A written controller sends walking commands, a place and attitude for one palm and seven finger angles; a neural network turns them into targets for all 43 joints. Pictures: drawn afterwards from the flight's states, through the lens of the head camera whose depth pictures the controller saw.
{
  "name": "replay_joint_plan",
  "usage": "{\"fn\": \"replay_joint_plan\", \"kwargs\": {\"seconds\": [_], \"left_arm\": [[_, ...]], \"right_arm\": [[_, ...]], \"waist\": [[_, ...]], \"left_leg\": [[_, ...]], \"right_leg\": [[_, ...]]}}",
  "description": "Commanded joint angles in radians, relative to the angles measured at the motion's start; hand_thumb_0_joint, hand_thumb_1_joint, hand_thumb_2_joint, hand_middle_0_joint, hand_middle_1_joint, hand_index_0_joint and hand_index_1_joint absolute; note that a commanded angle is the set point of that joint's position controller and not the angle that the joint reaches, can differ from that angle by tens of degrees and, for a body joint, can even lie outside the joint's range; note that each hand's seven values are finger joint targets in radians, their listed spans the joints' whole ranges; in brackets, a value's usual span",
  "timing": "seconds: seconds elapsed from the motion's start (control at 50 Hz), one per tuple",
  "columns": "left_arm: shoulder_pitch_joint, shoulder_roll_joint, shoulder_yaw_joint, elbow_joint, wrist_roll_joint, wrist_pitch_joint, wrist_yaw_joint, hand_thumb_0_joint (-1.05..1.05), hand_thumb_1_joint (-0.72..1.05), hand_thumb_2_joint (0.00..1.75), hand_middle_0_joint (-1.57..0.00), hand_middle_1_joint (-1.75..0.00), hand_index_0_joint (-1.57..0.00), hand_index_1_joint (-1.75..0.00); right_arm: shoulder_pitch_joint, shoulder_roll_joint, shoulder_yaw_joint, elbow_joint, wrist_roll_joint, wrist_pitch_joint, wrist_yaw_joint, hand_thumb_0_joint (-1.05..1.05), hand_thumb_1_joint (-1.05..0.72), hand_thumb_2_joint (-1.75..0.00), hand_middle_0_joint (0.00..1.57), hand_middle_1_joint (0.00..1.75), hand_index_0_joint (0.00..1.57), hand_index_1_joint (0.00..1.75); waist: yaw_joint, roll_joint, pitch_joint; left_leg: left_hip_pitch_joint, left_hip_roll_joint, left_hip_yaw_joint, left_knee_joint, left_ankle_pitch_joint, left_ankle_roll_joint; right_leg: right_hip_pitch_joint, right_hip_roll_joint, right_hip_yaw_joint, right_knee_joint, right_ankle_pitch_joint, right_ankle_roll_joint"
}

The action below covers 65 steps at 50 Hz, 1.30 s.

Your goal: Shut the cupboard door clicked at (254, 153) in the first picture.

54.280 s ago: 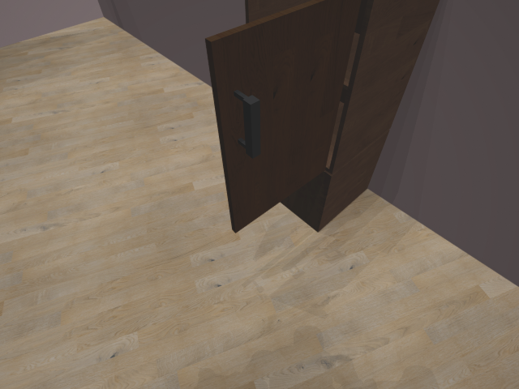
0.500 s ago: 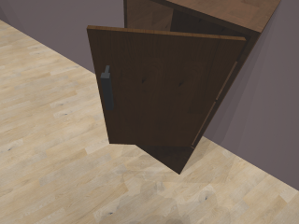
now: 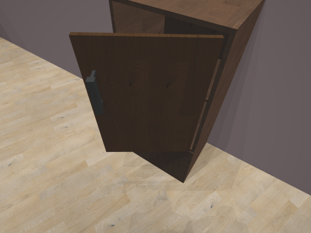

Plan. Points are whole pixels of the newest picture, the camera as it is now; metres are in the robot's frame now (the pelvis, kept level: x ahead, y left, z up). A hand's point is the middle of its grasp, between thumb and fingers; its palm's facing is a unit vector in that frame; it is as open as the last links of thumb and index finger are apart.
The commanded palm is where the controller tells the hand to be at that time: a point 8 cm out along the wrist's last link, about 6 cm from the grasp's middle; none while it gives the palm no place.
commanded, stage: come to a stop and stand still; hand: left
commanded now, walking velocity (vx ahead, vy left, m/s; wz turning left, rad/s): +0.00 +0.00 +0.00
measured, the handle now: (96, 92) +0.51 +0.22 +0.06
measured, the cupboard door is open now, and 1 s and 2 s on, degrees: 35 35 35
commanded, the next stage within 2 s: look again from close up in 0.08 s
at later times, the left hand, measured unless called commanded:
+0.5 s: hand out of the picture +0.03 +0.22 -0.18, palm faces +0.02 -0.97 -0.22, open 7.4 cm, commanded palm none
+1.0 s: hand out of the picture +0.03 +0.23 -0.19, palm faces -0.01 -0.98 -0.22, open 7.4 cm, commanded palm none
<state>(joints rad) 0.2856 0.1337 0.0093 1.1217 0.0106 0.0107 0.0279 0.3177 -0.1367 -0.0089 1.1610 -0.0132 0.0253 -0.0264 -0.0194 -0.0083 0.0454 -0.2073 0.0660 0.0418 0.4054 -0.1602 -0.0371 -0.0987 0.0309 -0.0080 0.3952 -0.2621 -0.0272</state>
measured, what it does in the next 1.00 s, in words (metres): stands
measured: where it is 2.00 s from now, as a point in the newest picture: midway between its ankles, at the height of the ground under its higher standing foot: outside the picture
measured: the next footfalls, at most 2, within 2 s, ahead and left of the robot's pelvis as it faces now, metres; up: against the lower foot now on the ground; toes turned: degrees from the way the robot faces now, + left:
none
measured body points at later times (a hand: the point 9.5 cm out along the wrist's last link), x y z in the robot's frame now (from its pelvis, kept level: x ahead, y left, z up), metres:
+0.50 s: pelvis +0.02 +0.04 -0.01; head +0.02 +0.04 +0.44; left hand +0.03 +0.27 -0.17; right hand +0.04 -0.19 -0.17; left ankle +0.04 +0.14 -0.74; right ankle -0.03 -0.10 -0.74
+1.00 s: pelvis +0.03 +0.04 -0.01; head +0.04 +0.05 +0.44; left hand +0.03 +0.28 -0.17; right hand +0.07 -0.20 -0.16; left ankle +0.04 +0.14 -0.74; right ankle -0.03 -0.10 -0.74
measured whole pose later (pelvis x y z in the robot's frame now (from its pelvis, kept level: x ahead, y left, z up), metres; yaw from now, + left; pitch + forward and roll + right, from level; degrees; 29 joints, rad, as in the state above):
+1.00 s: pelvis +0.03 +0.04 -0.01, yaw +0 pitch +0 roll +1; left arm 0.29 0.22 0.00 1.06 0.04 0.01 0.02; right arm 0.24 -0.17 0.00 1.05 -0.02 0.00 -0.01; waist 0.00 -0.04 0.02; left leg -0.27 -0.01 0.04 0.54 -0.28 0.03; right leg -0.17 -0.04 0.01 0.54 -0.38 0.02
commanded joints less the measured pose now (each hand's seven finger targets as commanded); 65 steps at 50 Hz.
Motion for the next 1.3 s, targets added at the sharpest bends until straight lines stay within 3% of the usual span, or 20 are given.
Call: {"fn": "replay_joint_plan", "kwargs": {"seconds": [0.0,0.14,0.16,0.18,0.2,0.22,0.28,0.3,0.38,0.74,0.86,0.94,1.0,1.06,1.12,1.16,1.18,1.22,1.24,1.28], "left_arm": [[0.053,0.105,0.019,-0.028,-0.004,-0.017,0.008,0.0,0.9,0.9,-0.2,-0.3,-0.2,-0.3],[0.075,0.079,0.017,-0.016,-0.005,-0.02,0.011,0.0,0.9,0.9,-0.2,-0.3,-0.2,-0.3],[0.158,0.108,0.006,0.001,0.017,-0.063,0.049,0.0,0.9,0.9,-0.2,-0.3,-0.2,-0.3],[0.105,0.161,0.014,-0.047,0.01,-0.07,0.041,0.0,0.9,0.9,-0.2,-0.3,-0.2,-0.3],[0.071,0.165,0.018,-0.062,0.01,-0.073,0.032,0.0,0.9,0.9,-0.2,-0.3,-0.2,-0.3],[0.048,0.15,0.013,-0.064,0.008,-0.071,0.03,0.0,0.9,0.9,-0.2,-0.3,-0.2,-0.3],[0.054,0.102,0.006,-0.08,0.005,-0.059,0.027,0.0,0.9,0.9,-0.2,-0.3,-0.2,-0.3],[0.061,0.097,0.006,-0.084,0.009,-0.055,0.028,0.0,0.9,0.9,-0.2,-0.3,-0.2,-0.3],[0.08,0.1,0.002,-0.083,0.007,-0.041,0.024,0.0,0.9,0.9,-0.2,-0.3,-0.2,-0.3],[0.017,0.208,0.009,-0.109,0.008,-0.03,0.01,0.0,0.9,0.9,-0.2,-0.3,-0.2,-0.3],[0.051,0.162,0.003,-0.091,0.02,-0.012,-0.001,0.0,0.9,0.9,-0.2,-0.3,-0.2,-0.3],[0.074,0.164,0.01,-0.095,0.024,-0.012,-0.009,0.0,0.9,0.9,-0.2,-0.3,-0.2,-0.3],[0.124,0.167,0.015,-0.082,0.019,-0.021,-0.012,0.0,0.9,0.9,-0.2,-0.3,-0.2,-0.3],[0.168,0.203,0.031,-0.063,0.018,-0.024,-0.005,0.0,0.9,0.9,-0.2,-0.3,-0.2,-0.3],[0.2,0.176,0.023,-0.05,0.018,-0.039,0.01,0.0,0.9,0.9,-0.2,-0.3,-0.2,-0.3],[0.165,0.16,0.013,-0.05,0.015,-0.044,0.018,0.0,0.9,0.9,-0.2,-0.3,-0.2,-0.3],[0.133,0.161,0.011,-0.058,0.008,-0.044,0.019,0.0,0.9,0.9,-0.2,-0.3,-0.2,-0.3],[0.118,0.154,0.014,-0.081,-0.005,-0.042,0.028,0.0,0.9,0.9,-0.2,-0.3,-0.2,-0.3],[0.11,0.146,0.013,-0.083,-0.005,-0.038,0.034,0.0,0.9,0.9,-0.2,-0.3,-0.2,-0.3],[0.116,0.128,0.015,-0.079,-0.008,-0.026,0.033,0.0,0.9,0.9,-0.2,-0.3,-0.2,-0.3]], "right_arm": [[0.044,-0.083,-0.015,-0.022,-0.002,-0.018,-0.008,0.0,-0.9,-0.9,0.2,0.3,0.2,0.3],[0.049,-0.079,-0.013,-0.018,0.0,-0.029,-0.014,0.0,-0.9,-0.9,0.2,0.3,0.2,0.3],[-0.091,-0.096,-0.008,-0.099,0.007,-0.058,0.0,0.0,-0.9,-0.9,0.2,0.3,0.2,0.3],[-0.011,-0.045,-0.007,-0.13,0.005,-0.044,0.007,0.0,-0.9,-0.9,0.2,0.3,0.2,0.3],[-0.016,-0.044,-0.007,-0.123,-0.006,-0.039,0.01,0.0,-0.9,-0.9,0.2,0.3,0.2,0.3],[0.027,-0.057,-0.01,-0.119,-0.004,-0.04,0.01,0.0,-0.9,-0.9,0.2,0.3,0.2,0.3],[0.038,-0.093,-0.011,-0.134,-0.004,-0.054,0.008,0.0,-0.9,-0.9,0.2,0.3,0.2,0.3],[0.037,-0.095,-0.011,-0.135,-0.006,-0.061,0.007,0.0,-0.9,-0.9,0.2,0.3,0.2,0.3],[0.005,-0.124,-0.01,-0.155,-0.003,-0.06,0.001,0.0,-0.9,-0.9,0.2,0.3,0.2,0.3],[-0.095,-0.206,-0.018,-0.157,-0.001,-0.065,0.004,0.0,-0.9,-0.9,0.2,0.3,0.2,0.3],[-0.075,-0.205,-0.026,-0.145,-0.009,-0.044,0.008,0.0,-0.9,-0.9,0.2,0.3,0.2,0.3],[-0.064,-0.212,-0.037,-0.151,-0.011,-0.039,0.003,0.0,-0.9,-0.9,0.2,0.3,0.2,0.3],[-0.075,-0.181,-0.035,-0.154,-0.01,-0.043,0.001,0.0,-0.9,-0.9,0.2,0.3,0.2,0.3],[-0.086,-0.129,-0.024,-0.166,-0.01,-0.05,0.0,0.0,-0.9,-0.9,0.2,0.3,0.2,0.3],[-0.145,-0.089,-0.01,-0.177,-0.007,-0.048,0.001,0.0,-0.9,-0.9,0.2,0.3,0.2,0.3],[-0.102,-0.071,-0.001,-0.148,0.004,-0.05,-0.002,0.0,-0.9,-0.9,0.2,0.3,0.2,0.3],[-0.042,-0.086,-0.003,-0.122,0.007,-0.055,-0.004,0.0,-0.9,-0.9,0.2,0.3,0.2,0.3],[0.048,-0.167,-0.019,-0.089,0.005,-0.059,-0.016,0.0,-0.9,-0.9,0.2,0.3,0.2,0.3],[0.044,-0.176,-0.023,-0.083,0.007,-0.057,-0.021,0.0,-0.9,-0.9,0.2,0.3,0.2,0.3],[-0.029,-0.168,-0.022,-0.095,0.011,-0.054,-0.026,0.0,-0.9,-0.9,0.2,0.3,0.2,0.3]], "waist": [[0.005,-0.017,0.064],[0.01,-0.005,0.046],[0.062,0.036,0.052],[-0.016,0.019,-0.006],[-0.003,0.069,0.002],[-0.025,0.027,-0.026],[-0.012,-0.005,-0.021],[-0.003,0.048,-0.014],[0.017,0.0,0.014],[0.027,0.027,-0.051],[0.019,0.059,0.008],[0.024,0.086,0.031],[0.039,0.031,-0.006],[0.044,-0.165,-0.024],[0.061,-0.18,0.048],[0.025,-0.095,0.021],[-0.004,-0.05,-0.027],[-0.017,0.08,-0.116],[-0.009,0.187,-0.108],[0.025,0.223,-0.047]], "left_leg": [[0.052,0.03,-0.039,-0.043,0.0,0.026],[0.052,0.042,-0.051,-0.051,0.061,0.031],[-0.04,0.03,-0.004,0.205,0.075,0.012],[-0.056,-0.002,-0.029,0.183,-0.152,0.03],[-0.022,-0.007,-0.019,0.15,-0.122,0.025],[0.002,0.003,-0.025,0.125,-0.088,0.029],[-0.019,0.02,-0.065,0.089,0.002,0.05],[-0.028,0.03,-0.081,0.077,0.057,0.059],[-0.048,0.04,-0.111,0.04,0.05,0.079],[0.041,0.04,-0.094,0.001,0.134,0.086],[-0.007,0.096,-0.191,-0.089,-0.206,0.121],[-0.049,0.111,-0.238,-0.079,-0.221,0.15],[-0.075,0.071,-0.157,0.03,-0.111,0.132],[-0.19,-0.032,0.018,0.249,-0.093,0.081],[-0.294,-0.039,0.025,0.343,-0.309,0.056],[-0.159,-0.025,0.018,0.183,-0.181,0.052],[-0.017,-0.018,0.006,0.089,0.133,0.062],[0.198,0.093,-0.081,0.165,0.705,0.133],[0.218,0.134,-0.111,0.14,0.853,0.164],[0.181,0.166,-0.134,0.089,0.904,0.183]], "right_leg": [[-0.152,-0.128,0.12,-0.159,-0.028,-0.02],[-0.111,-0.122,0.098,-0.118,0.093,-0.017],[-0.119,-0.201,0.172,-0.09,0.604,0.03],[-0.102,-0.231,0.176,-0.071,0.438,-0.019],[-0.123,-0.232,0.165,-0.064,0.39,-0.043],[-0.146,-0.187,0.126,-0.052,0.175,-0.048],[-0.159,-0.115,0.085,0.002,0.029,-0.03],[-0.148,-0.102,0.071,0.028,0.054,-0.026],[-0.146,-0.092,0.062,0.047,0.017,-0.011],[-0.112,-0.118,0.069,0.032,0.108,0.011],[-0.176,-0.078,-0.024,0.099,-0.128,0.017],[-0.192,-0.075,-0.03,0.11,-0.136,0.007],[-0.118,-0.104,0.011,0.049,-0.07,-0.009],[-0.001,-0.198,0.14,-0.023,0.114,-0.061],[0.049,-0.281,0.193,0.001,0.636,-0.124],[0.025,-0.241,0.112,0.082,0.819,-0.095],[-0.017,-0.184,0.048,0.154,0.818,-0.047],[-0.139,-0.108,-0.013,0.217,0.493,0.021],[-0.157,-0.093,-0.027,0.231,0.276,0.037],[-0.178,-0.09,-0.018,0.187,-0.074,0.035]]}}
